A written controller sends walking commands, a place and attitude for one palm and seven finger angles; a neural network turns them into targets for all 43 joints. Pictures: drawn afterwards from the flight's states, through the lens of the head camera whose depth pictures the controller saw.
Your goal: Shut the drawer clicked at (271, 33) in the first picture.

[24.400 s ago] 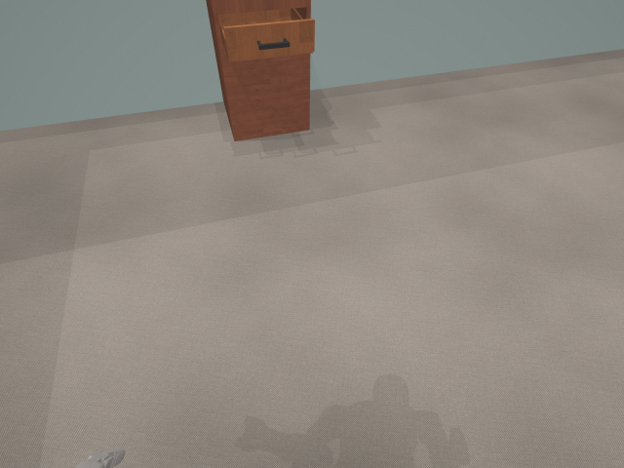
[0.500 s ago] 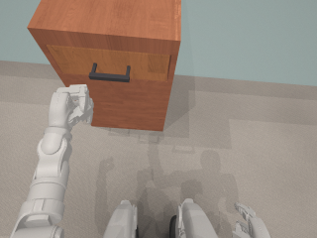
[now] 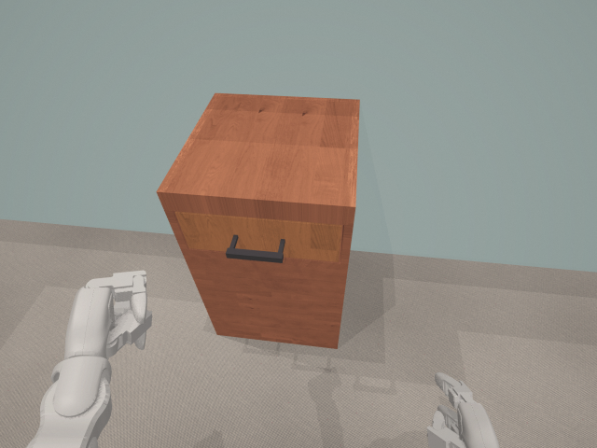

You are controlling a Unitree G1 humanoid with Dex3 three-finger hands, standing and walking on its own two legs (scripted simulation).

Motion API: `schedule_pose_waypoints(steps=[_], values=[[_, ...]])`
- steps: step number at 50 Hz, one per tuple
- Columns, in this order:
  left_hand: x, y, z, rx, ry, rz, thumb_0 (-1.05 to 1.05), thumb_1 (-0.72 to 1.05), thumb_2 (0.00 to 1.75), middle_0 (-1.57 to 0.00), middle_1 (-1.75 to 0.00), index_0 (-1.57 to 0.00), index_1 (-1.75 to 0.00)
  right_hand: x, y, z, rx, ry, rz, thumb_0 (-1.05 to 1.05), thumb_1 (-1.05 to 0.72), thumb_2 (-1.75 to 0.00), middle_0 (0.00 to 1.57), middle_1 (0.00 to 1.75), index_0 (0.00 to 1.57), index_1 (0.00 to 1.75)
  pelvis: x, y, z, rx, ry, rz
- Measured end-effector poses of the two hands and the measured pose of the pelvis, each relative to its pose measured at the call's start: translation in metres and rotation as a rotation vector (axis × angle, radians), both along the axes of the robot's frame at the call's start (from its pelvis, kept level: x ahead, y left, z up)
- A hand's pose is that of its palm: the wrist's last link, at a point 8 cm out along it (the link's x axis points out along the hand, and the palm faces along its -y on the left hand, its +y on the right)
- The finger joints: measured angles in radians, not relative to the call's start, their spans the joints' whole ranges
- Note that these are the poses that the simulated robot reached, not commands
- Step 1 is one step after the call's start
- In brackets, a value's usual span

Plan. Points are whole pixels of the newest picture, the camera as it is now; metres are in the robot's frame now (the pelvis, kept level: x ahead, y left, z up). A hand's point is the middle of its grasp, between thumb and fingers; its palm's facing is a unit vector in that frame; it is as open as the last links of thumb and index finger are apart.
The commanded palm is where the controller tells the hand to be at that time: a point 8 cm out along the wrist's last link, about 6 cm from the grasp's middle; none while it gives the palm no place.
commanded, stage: draw the hand back to the body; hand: left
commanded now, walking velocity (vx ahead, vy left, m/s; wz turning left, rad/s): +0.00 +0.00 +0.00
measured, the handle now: (256, 248) +0.57 +0.15 -0.19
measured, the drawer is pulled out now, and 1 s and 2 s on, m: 0.00 0.00 0.00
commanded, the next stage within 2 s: step back with the hand held close in 0.48 s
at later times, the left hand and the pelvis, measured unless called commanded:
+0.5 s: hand (54, 355) +0.16 +0.23 +0.17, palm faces +0.44 -0.81 -0.39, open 3.3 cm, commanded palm +0.12 +0.27 +0.19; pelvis -0.01 -0.01 +0.01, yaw +0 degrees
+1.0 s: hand (42, 371) +0.15 +0.23 +0.17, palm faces +0.32 -0.79 -0.52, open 3.3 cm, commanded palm +0.09 +0.28 +0.19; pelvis -0.04 +0.00 +0.01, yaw -1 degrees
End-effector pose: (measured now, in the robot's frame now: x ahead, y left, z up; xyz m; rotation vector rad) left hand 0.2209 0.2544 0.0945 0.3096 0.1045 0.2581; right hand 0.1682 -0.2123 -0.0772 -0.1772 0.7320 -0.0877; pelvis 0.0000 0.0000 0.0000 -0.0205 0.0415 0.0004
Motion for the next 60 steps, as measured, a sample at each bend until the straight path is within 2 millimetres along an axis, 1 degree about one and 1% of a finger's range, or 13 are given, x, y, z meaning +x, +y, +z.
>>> schedule_pose_waypoints(steps=[9,16,18,20,25,28,32,36,40,44,49,53,60], values=[[-0.047,0.010,0.054,0.084,-0.118,0.049,0.02,0.89,0.90,-1.40,-1.60,-1.40,-1.60,0.015,0.002,0.015,0.010,-0.082,0.053,0.01,-0.91,-0.89,0.20,0.30,0.20,0.30,0.003,-0.003,0.009,0.004,-0.066,0.003],[-0.084,0.016,0.098,0.200,-0.241,0.093,0.02,0.89,0.90,-1.40,-1.60,-1.40,-1.60,0.017,-0.003,0.019,0.013,-0.124,0.069,0.01,-0.91,-0.89,0.20,0.30,0.20,0.30,0.000,-0.008,0.011,0.004,-0.092,0.005],[-0.092,0.016,0.107,0.227,-0.271,0.104,0.02,0.89,0.90,-1.40,-1.60,-1.40,-1.60,0.016,-0.004,0.019,0.016,-0.132,0.069,0.01,-0.91,-0.89,0.20,0.30,0.20,0.30,-0.002,-0.009,0.011,0.004,-0.099,0.005],[-0.097,0.016,0.109,0.230,-0.283,0.116,0.02,0.89,0.90,-1.41,-1.60,-1.41,-1.60,0.014,-0.005,0.018,0.018,-0.133,0.069,0.01,-0.91,-0.89,0.20,0.30,0.20,0.30,-0.004,-0.010,0.011,0.005,-0.104,0.007],[-0.099,0.010,0.095,0.188,-0.253,0.127,0.01,0.89,0.90,-1.41,-1.60,-1.41,-1.60,0.005,-0.010,0.014,0.015,-0.121,0.063,0.01,-0.91,-0.89,0.20,0.30,0.20,0.30,-0.010,-0.014,0.011,0.009,-0.111,0.007],[-0.099,0.005,0.091,0.177,-0.242,0.112,0.02,0.89,0.90,-1.41,-1.60,-1.41,-1.60,-0.002,-0.014,0.013,0.011,-0.120,0.054,0.01,-0.91,-0.89,0.20,0.30,0.20,0.30,-0.012,-0.017,0.010,0.010,-0.115,0.005],[-0.099,0.001,0.095,0.194,-0.260,0.089,0.02,0.89,0.90,-1.41,-1.60,-1.41,-1.60,-0.010,-0.020,0.012,0.008,-0.119,0.038,0.01,-0.91,-0.89,0.20,0.30,0.20,0.30,-0.014,-0.019,0.010,0.008,-0.117,0.002],[-0.096,0.007,0.103,0.247,-0.293,0.076,0.02,0.88,0.90,-1.41,-1.60,-1.41,-1.60,-0.021,-0.029,0.011,-0.009,-0.077,0.008,0.01,-0.91,-0.89,0.20,0.30,0.20,0.30,-0.019,-0.019,0.011,-0.001,-0.084,0.003],[-0.092,0.008,0.099,0.261,-0.265,0.041,0.02,0.89,0.90,-1.41,-1.60,-1.41,-1.60,-0.035,-0.039,0.008,-0.037,-0.023,-0.037,0.01,-0.91,-0.89,0.20,0.30,0.20,0.30,-0.024,-0.014,0.012,0.004,-0.056,-0.007],[-0.094,0.009,0.096,0.277,-0.227,-0.002,0.02,0.89,0.90,-1.41,-1.60,-1.41,-1.60,-0.048,-0.044,0.006,-0.056,0.017,-0.076,0.01,-0.91,-0.89,0.20,0.30,0.20,0.30,-0.029,-0.008,0.013,0.012,-0.040,-0.011],[-0.104,0.015,0.099,0.305,-0.229,-0.017,0.02,0.88,0.90,-1.41,-1.60,-1.41,-1.60,-0.057,-0.040,0.005,-0.062,0.035,-0.093,0.01,-0.91,-0.89,0.20,0.30,0.20,0.30,-0.039,-0.003,0.012,0.015,-0.035,-0.010],[-0.116,0.020,0.101,0.310,-0.249,-0.003,0.02,0.88,0.90,-1.41,-1.60,-1.41,-1.60,-0.060,-0.032,0.007,-0.054,0.020,-0.080,0.01,-0.91,-0.89,0.20,0.30,0.20,0.30,-0.049,-0.001,0.010,0.015,-0.036,-0.009],[-0.140,0.023,0.097,0.291,-0.279,0.021,0.02,0.88,0.90,-1.41,-1.60,-1.41,-1.60,-0.067,-0.016,0.011,-0.043,-0.020,-0.036,0.01,-0.91,-0.89,0.20,0.30,0.20,0.30,-0.069,0.001,0.008,0.010,-0.035,-0.003]])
